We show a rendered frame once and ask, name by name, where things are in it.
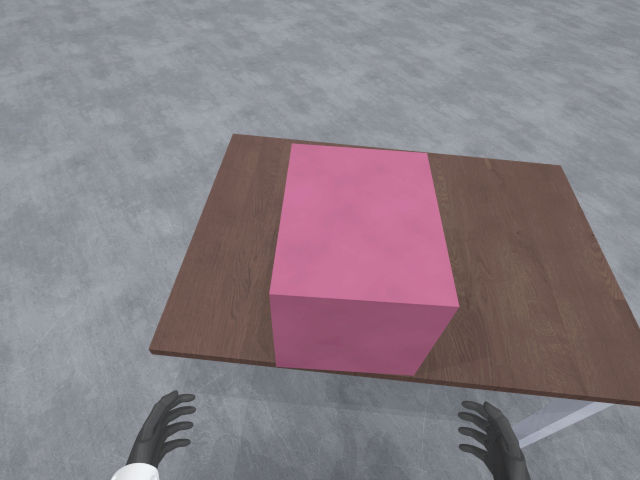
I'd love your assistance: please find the table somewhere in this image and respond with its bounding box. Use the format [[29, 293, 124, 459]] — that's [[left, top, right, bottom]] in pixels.
[[149, 134, 640, 449]]

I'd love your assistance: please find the left robot hand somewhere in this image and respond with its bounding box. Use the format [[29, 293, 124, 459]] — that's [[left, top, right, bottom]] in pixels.
[[126, 390, 196, 469]]

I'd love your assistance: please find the right robot hand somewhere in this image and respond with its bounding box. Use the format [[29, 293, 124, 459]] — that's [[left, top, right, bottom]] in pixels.
[[458, 401, 531, 480]]

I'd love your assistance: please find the carton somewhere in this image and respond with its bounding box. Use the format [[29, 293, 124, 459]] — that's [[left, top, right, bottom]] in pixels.
[[269, 143, 459, 376]]

